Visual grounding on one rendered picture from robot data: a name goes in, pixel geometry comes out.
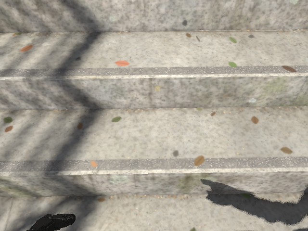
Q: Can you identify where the left robot hand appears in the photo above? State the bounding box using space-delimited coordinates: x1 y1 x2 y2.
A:
26 214 76 231

